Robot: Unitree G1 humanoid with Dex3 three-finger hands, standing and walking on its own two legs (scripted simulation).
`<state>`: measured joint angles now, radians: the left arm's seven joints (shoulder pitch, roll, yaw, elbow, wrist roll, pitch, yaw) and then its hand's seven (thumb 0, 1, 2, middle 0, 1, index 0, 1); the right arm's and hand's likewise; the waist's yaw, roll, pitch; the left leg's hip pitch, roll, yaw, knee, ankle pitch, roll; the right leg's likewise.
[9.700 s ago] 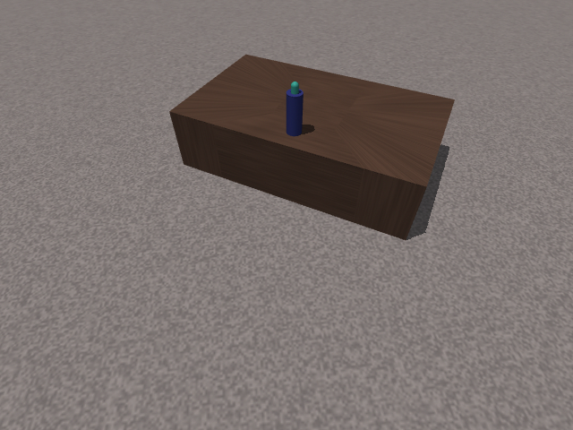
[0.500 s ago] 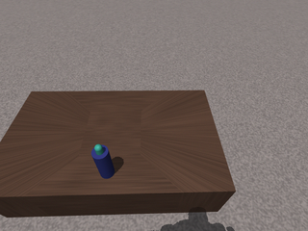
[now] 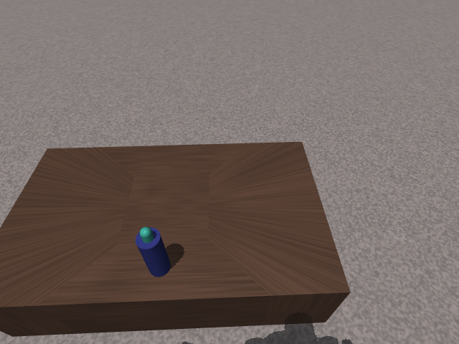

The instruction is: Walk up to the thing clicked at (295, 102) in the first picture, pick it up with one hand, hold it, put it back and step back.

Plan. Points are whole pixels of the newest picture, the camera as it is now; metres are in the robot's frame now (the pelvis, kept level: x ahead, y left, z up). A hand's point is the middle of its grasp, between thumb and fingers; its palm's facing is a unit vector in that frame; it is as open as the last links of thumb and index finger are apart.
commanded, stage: walk up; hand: left
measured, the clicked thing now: (153, 250) +0.48 +0.25 -0.33
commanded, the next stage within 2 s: stand in 0.34 s
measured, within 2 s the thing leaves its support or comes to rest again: neither
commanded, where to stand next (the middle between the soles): +0.06 +0.02 m, yaw +2 degrees
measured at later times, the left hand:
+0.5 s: hand out of the picture +0.10 +0.25 -0.15, palm faces -0.01 -0.94 -0.35, open 7.3 cm
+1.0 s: hand out of the picture +0.10 +0.25 -0.15, palm faces -0.02 -0.94 -0.35, open 7.3 cm
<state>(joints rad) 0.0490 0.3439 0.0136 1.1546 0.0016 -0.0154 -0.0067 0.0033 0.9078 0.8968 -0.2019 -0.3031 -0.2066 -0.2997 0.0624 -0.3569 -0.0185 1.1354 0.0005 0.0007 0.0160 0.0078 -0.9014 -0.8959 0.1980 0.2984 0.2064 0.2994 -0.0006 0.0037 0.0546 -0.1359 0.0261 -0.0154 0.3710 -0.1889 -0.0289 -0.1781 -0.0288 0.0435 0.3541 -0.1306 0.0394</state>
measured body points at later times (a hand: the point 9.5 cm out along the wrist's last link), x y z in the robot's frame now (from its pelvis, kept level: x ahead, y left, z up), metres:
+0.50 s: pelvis +0.01 -0.01 +0.00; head +0.02 -0.01 +0.45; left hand +0.10 +0.30 -0.13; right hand +0.08 -0.31 -0.14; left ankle +0.01 +0.14 -0.75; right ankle +0.04 -0.14 -0.75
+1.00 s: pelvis +0.02 -0.01 +0.00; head +0.03 -0.01 +0.45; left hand +0.11 +0.30 -0.13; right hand +0.10 -0.31 -0.13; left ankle +0.01 +0.14 -0.75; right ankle +0.04 -0.14 -0.75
